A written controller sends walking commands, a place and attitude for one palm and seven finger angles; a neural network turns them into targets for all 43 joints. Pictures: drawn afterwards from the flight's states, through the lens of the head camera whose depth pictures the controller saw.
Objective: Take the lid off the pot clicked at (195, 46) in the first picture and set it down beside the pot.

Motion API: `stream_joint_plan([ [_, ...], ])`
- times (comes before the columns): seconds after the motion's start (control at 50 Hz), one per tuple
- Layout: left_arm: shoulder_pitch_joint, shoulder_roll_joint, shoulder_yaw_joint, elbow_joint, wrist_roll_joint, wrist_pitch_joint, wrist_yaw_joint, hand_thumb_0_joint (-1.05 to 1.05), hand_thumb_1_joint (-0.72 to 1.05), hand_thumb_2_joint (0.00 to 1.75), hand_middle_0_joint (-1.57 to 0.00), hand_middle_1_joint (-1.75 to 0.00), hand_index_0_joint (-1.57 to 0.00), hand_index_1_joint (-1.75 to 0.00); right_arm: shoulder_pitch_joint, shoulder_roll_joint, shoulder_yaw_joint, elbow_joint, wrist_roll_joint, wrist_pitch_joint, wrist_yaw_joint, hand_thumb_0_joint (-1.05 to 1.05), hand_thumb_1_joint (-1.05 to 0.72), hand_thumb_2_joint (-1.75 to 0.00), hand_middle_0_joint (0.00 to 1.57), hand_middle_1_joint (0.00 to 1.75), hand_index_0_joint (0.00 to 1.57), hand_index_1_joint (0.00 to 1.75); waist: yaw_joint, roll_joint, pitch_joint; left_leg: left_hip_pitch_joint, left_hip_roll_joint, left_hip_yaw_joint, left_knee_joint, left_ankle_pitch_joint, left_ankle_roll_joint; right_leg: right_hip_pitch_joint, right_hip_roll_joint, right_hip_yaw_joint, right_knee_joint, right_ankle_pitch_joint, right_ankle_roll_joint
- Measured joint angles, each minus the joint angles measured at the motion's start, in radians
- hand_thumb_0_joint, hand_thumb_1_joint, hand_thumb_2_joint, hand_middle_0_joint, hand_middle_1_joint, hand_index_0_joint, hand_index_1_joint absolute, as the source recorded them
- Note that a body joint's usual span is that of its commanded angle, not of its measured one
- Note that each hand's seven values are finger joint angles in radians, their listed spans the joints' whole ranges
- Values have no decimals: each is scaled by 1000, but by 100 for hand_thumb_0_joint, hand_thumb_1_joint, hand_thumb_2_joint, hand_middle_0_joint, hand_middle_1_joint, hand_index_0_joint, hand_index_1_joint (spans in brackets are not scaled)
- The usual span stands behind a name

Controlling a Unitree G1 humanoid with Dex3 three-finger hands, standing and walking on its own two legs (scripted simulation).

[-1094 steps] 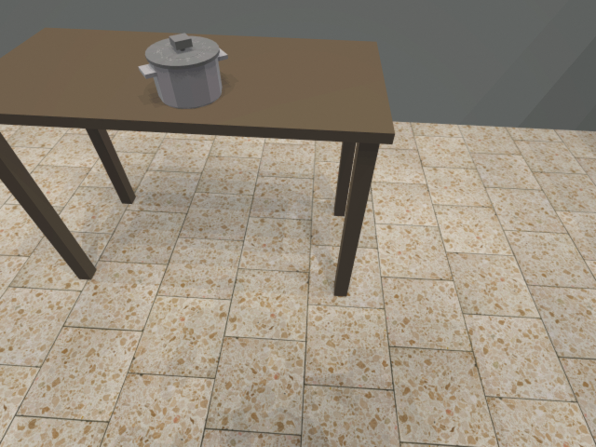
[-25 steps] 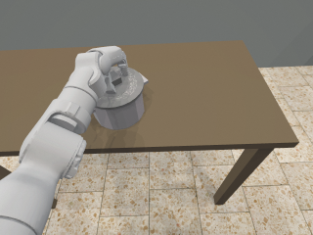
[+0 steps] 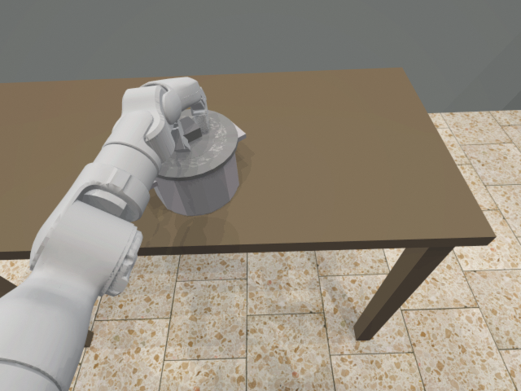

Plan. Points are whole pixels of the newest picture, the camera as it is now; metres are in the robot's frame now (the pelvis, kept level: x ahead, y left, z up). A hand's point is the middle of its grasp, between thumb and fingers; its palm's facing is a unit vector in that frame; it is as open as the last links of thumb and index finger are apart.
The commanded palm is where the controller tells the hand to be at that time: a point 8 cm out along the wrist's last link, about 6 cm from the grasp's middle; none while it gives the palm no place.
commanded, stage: close the fingers and squeeze the knob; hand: left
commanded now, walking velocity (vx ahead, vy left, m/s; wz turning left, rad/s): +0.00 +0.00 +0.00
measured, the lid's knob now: (184, 130) +0.50 +0.11 +0.13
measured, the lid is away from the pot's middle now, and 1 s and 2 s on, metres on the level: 0.00 0.00 0.01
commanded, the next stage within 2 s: lift the lid straight up in 0.88 s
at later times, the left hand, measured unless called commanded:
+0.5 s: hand (178, 130) +0.47 +0.11 +0.15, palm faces -0.41 -0.07 -0.91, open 7.2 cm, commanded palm +0.47 +0.12 +0.21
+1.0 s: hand (178, 130) +0.47 +0.11 +0.15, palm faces -0.42 -0.06 -0.91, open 7.0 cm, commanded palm +0.48 +0.12 +0.21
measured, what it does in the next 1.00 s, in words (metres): stands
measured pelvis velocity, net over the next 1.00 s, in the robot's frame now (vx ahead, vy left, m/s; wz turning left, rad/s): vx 0.00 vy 0.00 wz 0.00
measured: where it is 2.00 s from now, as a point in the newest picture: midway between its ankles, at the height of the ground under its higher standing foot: outside the picture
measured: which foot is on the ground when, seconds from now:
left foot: down 0.00-1.00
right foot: down 0.00-1.00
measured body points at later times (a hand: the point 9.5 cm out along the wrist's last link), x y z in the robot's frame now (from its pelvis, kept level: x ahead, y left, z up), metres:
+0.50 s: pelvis +0.00 +0.00 +0.00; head +0.04 -0.02 +0.45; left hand +0.49 +0.12 +0.21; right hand +0.06 -0.27 -0.14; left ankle -0.01 +0.13 -0.74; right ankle -0.02 -0.15 -0.74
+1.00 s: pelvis +0.00 +0.00 +0.00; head +0.04 -0.02 +0.45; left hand +0.49 +0.11 +0.21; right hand +0.06 -0.27 -0.14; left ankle -0.01 +0.13 -0.74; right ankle -0.02 -0.15 -0.74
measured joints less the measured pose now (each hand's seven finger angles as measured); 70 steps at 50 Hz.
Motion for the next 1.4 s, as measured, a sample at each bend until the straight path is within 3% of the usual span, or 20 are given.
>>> stream_joint_plan([
  [0.38,-7,5,1,9,3,4,0,-3,30,55,-65,-100,-70,-103,6,6,2,-1,-1,2,-1,1,-91,-89,20,30,20,30,-6,-1,-3,-3,0,3,0,1,0,-4,0,4,-2,3,1],
  [1.04,-30,-6,-22,33,3,16,-3,0,30,57,-64,-100,-73,-104,-1,7,6,6,1,9,-6,1,-91,-89,20,30,20,30,-5,-6,1,-4,-1,-4,2,-1,0,-1,0,-2,-1,0,0],
  [1.3,-22,14,4,-2,-1,-6,-13,3,31,58,-63,-98,-76,-105,19,8,0,9,-3,-33,-6,1,-91,-89,20,30,20,30,-4,3,-6,3,0,-1,-3,-1,-1,2,1,2,-4,-1,-1],
  [1.4,-38,13,-3,-6,2,15,-21,3,31,58,-62,-98,-76,-105,14,7,2,12,-1,-33,-1,1,-91,-89,20,30,20,30,2,6,-5,15,-1,-2,-12,2,-2,13,0,1,-8,0,-1],
])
